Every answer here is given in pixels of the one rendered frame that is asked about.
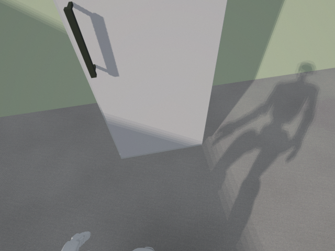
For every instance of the fridge door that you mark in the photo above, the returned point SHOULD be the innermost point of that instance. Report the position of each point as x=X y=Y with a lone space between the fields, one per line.
x=155 y=63

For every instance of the handle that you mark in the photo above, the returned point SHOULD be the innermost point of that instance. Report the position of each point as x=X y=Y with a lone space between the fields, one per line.
x=79 y=39

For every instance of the robot left hand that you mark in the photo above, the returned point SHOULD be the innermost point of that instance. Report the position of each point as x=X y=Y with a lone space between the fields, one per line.
x=76 y=241

